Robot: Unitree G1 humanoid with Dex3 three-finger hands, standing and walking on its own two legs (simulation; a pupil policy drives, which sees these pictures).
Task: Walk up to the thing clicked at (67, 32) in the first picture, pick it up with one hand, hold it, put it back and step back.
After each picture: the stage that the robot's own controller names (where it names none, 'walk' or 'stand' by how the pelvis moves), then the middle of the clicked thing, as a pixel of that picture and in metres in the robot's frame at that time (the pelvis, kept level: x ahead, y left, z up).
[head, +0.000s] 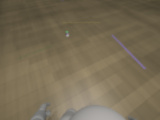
stand; (67, 33) +1.75 +0.62 -0.72
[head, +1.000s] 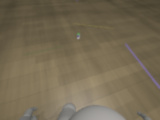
walk; (78, 36) +1.68 +0.29 -0.70
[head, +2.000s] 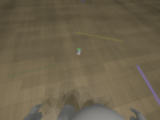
walk; (78, 51) +1.13 +0.20 -0.71
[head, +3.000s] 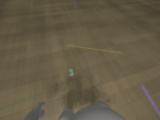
walk; (71, 72) +0.68 +0.24 -0.71
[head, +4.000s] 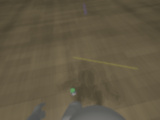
walk; (73, 91) +0.39 +0.24 -0.70
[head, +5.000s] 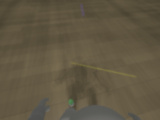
stand; (71, 102) +0.26 +0.18 -0.72
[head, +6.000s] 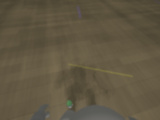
stand; (69, 104) +0.25 +0.19 -0.73
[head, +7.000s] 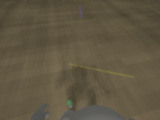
stand; (69, 103) +0.25 +0.19 -0.73
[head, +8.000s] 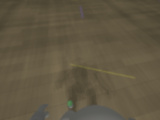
stand; (70, 104) +0.25 +0.19 -0.73
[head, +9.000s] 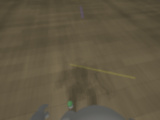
stand; (70, 104) +0.25 +0.19 -0.73
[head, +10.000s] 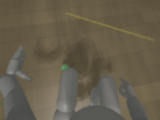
go down; (65, 68) +0.33 +0.21 -0.39
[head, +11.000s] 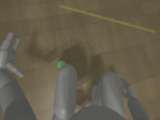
go down; (62, 65) +0.33 +0.23 -0.30
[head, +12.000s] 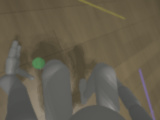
close in; (39, 64) +0.30 +0.26 -0.22
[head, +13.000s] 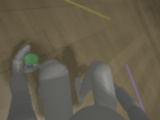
close; (31, 62) +0.32 +0.27 -0.20
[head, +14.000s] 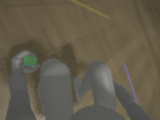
lift; (30, 63) +0.31 +0.27 -0.21
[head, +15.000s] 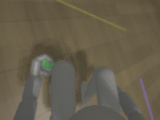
lift; (46, 66) +0.28 +0.26 -0.14
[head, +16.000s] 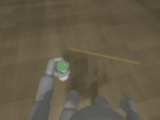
lift; (62, 70) +0.30 +0.18 +0.03
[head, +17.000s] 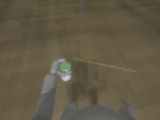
hold; (65, 71) +0.32 +0.17 +0.01
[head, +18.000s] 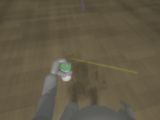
hold; (66, 71) +0.31 +0.17 +0.01
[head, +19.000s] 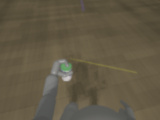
hold; (66, 71) +0.31 +0.17 +0.01
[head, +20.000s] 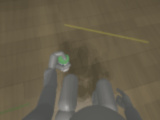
crouch; (64, 63) +0.36 +0.19 -0.08
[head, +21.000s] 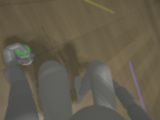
lower; (24, 55) +0.36 +0.29 -0.21
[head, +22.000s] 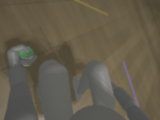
lower; (26, 56) +0.35 +0.28 -0.22
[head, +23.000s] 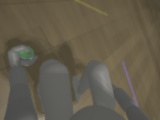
lower; (27, 57) +0.35 +0.28 -0.22
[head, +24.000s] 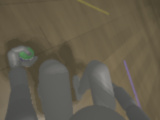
lower; (27, 57) +0.34 +0.28 -0.22
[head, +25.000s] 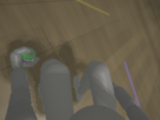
loosen; (28, 58) +0.34 +0.28 -0.22
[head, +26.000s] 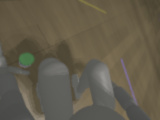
withdraw; (26, 60) +0.33 +0.27 -0.22
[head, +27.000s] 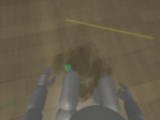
walk; (68, 68) +0.36 +0.21 -0.42
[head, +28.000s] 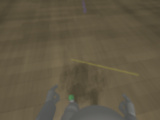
stand; (71, 98) +0.29 +0.17 -0.66
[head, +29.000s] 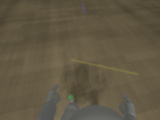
stand; (71, 98) +0.30 +0.18 -0.67
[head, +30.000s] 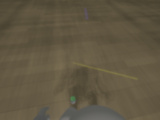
stand; (73, 99) +0.32 +0.16 -0.72
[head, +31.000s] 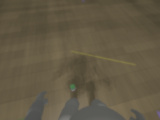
walk; (72, 87) +0.36 +0.17 -0.70
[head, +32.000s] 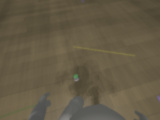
walk; (76, 77) +0.52 +0.20 -0.70
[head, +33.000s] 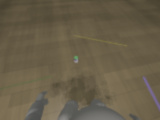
walk; (76, 59) +0.86 +0.20 -0.70
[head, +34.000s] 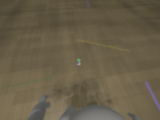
stand; (78, 61) +0.90 +0.18 -0.71
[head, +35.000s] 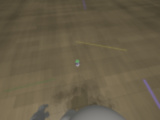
stand; (77, 63) +0.92 +0.21 -0.73
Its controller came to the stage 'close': yes
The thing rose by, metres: 0.72
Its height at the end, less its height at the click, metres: +0.00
